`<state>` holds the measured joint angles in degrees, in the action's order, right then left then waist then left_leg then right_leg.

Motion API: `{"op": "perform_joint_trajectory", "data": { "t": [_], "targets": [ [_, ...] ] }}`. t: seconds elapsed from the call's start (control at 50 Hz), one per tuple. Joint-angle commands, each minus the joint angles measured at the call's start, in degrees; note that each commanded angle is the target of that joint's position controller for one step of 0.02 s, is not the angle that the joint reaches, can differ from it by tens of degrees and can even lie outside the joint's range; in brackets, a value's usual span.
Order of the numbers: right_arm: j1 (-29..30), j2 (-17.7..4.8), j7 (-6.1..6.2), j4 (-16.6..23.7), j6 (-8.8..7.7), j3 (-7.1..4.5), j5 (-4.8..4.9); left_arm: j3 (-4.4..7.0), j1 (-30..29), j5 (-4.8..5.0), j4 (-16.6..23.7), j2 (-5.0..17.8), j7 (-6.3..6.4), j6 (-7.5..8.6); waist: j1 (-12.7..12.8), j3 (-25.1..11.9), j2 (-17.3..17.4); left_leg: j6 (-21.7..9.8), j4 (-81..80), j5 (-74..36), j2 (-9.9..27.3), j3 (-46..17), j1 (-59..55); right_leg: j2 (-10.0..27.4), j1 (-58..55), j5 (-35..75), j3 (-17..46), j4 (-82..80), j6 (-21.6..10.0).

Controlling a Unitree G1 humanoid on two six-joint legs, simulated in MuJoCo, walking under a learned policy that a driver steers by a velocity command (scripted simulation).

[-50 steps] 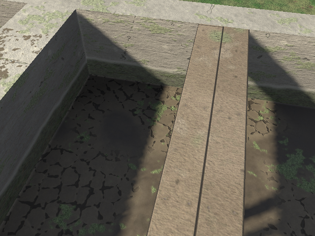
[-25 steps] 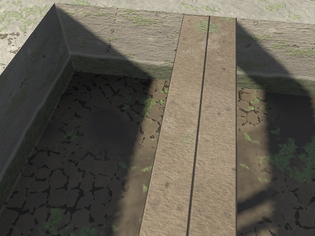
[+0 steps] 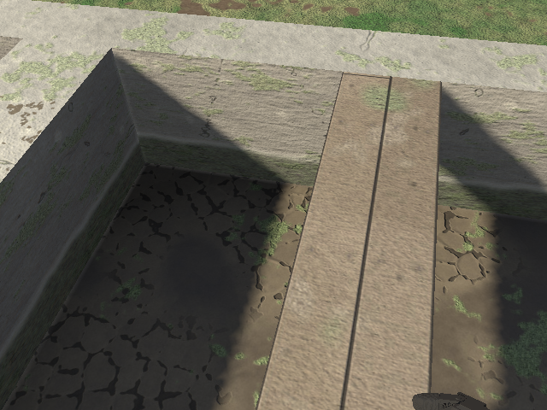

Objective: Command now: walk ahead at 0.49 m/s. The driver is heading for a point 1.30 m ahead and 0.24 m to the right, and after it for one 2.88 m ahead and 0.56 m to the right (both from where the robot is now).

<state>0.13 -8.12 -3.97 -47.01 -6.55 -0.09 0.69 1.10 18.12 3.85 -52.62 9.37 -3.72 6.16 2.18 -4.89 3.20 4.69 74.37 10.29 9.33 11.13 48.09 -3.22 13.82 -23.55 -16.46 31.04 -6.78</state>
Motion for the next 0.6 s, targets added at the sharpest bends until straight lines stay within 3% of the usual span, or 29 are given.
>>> {"op": "perform_joint_trajectory", "data": {
  "t": [0.02,0.06,0.08,0.1,0.12,0.14,0.16,0.18,0.2,0.22,0.24,0.26,0.28,0.3,0.32,0.36,0.42,0.48,0.52,0.54,0.56,0.58,0.6],
  "targets": [
    [10.64,-5.23,-1.47,6.92,-1.08,-1.03,0.18,1.30,3.56,-1.76,1.49,7.14,-0.69,0.30,0.71,3.95,-5.66,-0.84,-7.96,3.00,-2.36,1.07,5.28,16.04,-9.57,23.24,15.64,-11.76,-2.73],
    [14.92,-4.08,-3.03,8.73,-1.29,-0.50,0.66,0.85,2.67,-2.50,2.01,7.28,-0.68,0.46,1.16,5.79,-6.27,-2.49,-19.83,5.69,-6.01,2.40,-4.40,14.70,-7.28,33.77,12.49,-10.24,-2.59],
    [15.71,-4.13,-3.42,9.50,-1.38,-0.12,0.73,1.37,0.06,-2.76,3.38,7.85,-0.84,0.78,0.23,6.43,-4.08,-4.57,-26.59,7.90,-10.93,5.62,-11.34,13.23,-5.02,36.87,10.52,-8.22,-1.08],
    [11.75,-4.77,-3.77,8.51,-1.56,-0.43,0.12,1.19,-1.71,-3.35,4.06,8.71,-0.89,0.79,-1.97,4.19,-4.51,-6.91,-31.81,9.37,-12.74,5.22,-19.94,13.00,-4.41,46.38,9.52,-2.49,-0.54],
    [4.10,-6.85,-4.03,6.49,-1.82,-1.37,-0.49,1.06,-3.67,-4.22,5.00,9.70,-0.63,0.77,-5.80,0.24,-4.48,-8.98,-36.46,7.58,-13.41,4.30,-27.49,13.14,-5.63,54.55,8.87,5.73,-0.42],
    [-7.48,-7.31,-3.53,3.26,-1.79,-2.09,0.50,1.36,-8.37,-4.96,6.39,10.00,0.93,1.25,-13.10,-5.84,-4.26,-8.54,-46.48,-2.98,-11.12,3.92,-37.71,11.86,-4.61,44.19,6.94,17.19,1.00],
    [-13.07,-12.76,-2.42,3.05,-2.18,-3.39,2.20,0.68,-7.13,-3.42,7.79,8.22,1.97,0.73,-13.18,-15.65,-0.08,-6.21,-48.23,6.67,4.63,-15.82,-55.49,8.85,5.77,9.08,5.03,33.52,2.67],
    [-12.73,-13.51,-3.80,5.56,-2.57,-3.20,5.14,1.95,1.00,1.34,8.42,7.44,0.93,1.76,-7.71,-16.07,5.59,-7.56,-55.53,-5.43,17.40,-50.44,-70.53,1.30,32.01,-14.70,10.76,51.72,2.65],
    [-10.53,-11.11,-4.01,5.68,-2.11,-3.30,4.64,2.49,4.15,2.43,5.27,10.85,1.25,1.50,-8.10,-13.52,4.94,-10.40,-54.25,-20.22,18.18,-50.81,-72.20,4.80,43.49,-4.89,13.31,64.63,4.84],
    [-6.92,-9.74,-3.36,7.18,-2.66,-3.44,4.29,2.40,1.93,0.54,6.04,11.39,1.84,0.93,-6.43,-10.85,1.38,-11.01,-50.56,-29.85,16.31,-39.80,-66.02,8.60,45.61,0.33,12.41,71.29,7.33],
    [-4.52,-8.51,-3.11,6.82,-3.69,-3.59,4.76,1.31,-2.13,-1.66,7.13,9.34,2.67,0.36,-4.97,-7.82,-3.19,-11.94,-48.53,-31.23,13.96,-30.30,-55.91,11.46,43.53,2.64,11.59,73.07,8.13],
    [-1.86,-6.13,-2.39,6.44,-4.26,-2.95,5.73,0.21,-5.05,-2.32,8.05,7.07,2.98,-0.32,-3.20,-4.08,-6.16,-11.81,-49.15,-25.49,10.90,-23.82,-44.18,12.75,39.90,4.31,11.51,71.04,8.40],
    [0.03,-4.68,-1.77,6.06,-3.93,-2.05,6.34,-0.48,-6.12,-2.11,8.99,5.42,2.91,-0.82,-0.83,-0.90,-7.01,-12.94,-51.64,-16.48,7.98,-19.45,-34.07,13.44,36.19,3.91,11.46,67.53,8.34],
    [0.61,-3.95,-1.18,5.82,-3.42,-1.37,6.26,-0.94,-6.59,-2.30,9.68,4.27,2.72,-1.20,0.25,0.32,-5.85,-14.00,-53.86,-9.20,5.58,-16.70,-28.31,13.82,33.77,4.23,10.94,63.73,8.31],
    [-0.13,-4.57,-0.73,5.34,-3.22,-1.18,5.33,-1.23,-7.38,-2.61,10.27,3.33,2.75,-1.48,0.36,0.11,-4.87,-13.99,-54.89,-8.01,3.84,-14.34,-26.48,14.21,32.91,7.00,9.92,61.36,8.42],
    [-3.46,-6.49,-0.42,3.97,-3.15,-1.53,3.95,-1.64,-9.45,-3.25,11.11,2.76,2.20,-1.81,-1.06,-1.55,-1.89,-13.53,-54.94,-10.51,1.89,-11.10,-29.96,14.75,34.97,12.61,7.26,56.72,9.05],
    [-10.26,-7.14,-0.19,1.89,-3.01,-2.08,3.35,-1.76,-14.47,-3.25,12.56,3.23,0.57,-2.05,-4.06,-1.01,0.63,-13.85,-54.49,-11.81,1.64,-10.14,-35.65,15.77,37.85,14.52,5.03,48.13,9.86],
    [-14.36,-8.18,0.52,0.67,-1.98,-2.15,3.05,-1.84,-21.28,-2.21,15.10,3.78,-1.50,-1.56,-6.41,2.17,3.02,-14.33,-55.27,-12.64,0.72,-6.80,-33.18,12.10,28.97,7.94,0.38,30.64,9.85],
    [-13.08,-11.12,1.47,0.91,-1.89,-2.72,2.12,-1.41,-21.81,-1.69,15.32,5.00,-2.13,-1.23,-5.96,3.60,4.70,-13.95,-54.50,-10.77,0.71,-6.35,-33.43,8.45,21.13,1.45,-0.97,20.71,7.93],
    [-12.81,-12.72,1.53,-0.02,-2.51,-3.63,1.41,-1.10,-19.52,-1.32,15.06,5.59,-1.92,-1.11,-4.99,2.07,7.75,-13.46,-52.40,-6.25,0.05,-6.69,-36.30,6.91,17.77,0.95,-1.26,16.52,6.28],
    [-10.56,-12.90,1.34,0.35,-3.32,-3.63,0.21,-0.20,-16.96,-1.28,14.38,7.93,-1.78,-1.09,-2.66,1.96,6.64,-12.93,-48.97,-10.00,0.76,-7.67,-37.39,6.23,13.08,1.51,0.75,11.79,4.51],
    [-7.12,-12.31,1.04,1.00,-3.76,-3.29,-1.20,1.28,-8.74,-1.64,12.04,10.56,-1.75,-0.65,3.08,-0.15,2.91,-11.87,-39.55,-13.55,0.20,-6.88,-37.19,4.98,4.69,5.23,2.26,3.92,2.63],
    [-6.35,-10.54,0.28,1.26,-4.20,-2.64,-2.81,2.34,1.53,-1.65,8.92,13.01,-1.59,0.03,7.16,-4.56,-3.03,-10.40,-26.76,-3.85,-2.70,-4.52,-31.82,4.19,-8.36,3.93,2.24,1.01,2.87]
  ]
}}
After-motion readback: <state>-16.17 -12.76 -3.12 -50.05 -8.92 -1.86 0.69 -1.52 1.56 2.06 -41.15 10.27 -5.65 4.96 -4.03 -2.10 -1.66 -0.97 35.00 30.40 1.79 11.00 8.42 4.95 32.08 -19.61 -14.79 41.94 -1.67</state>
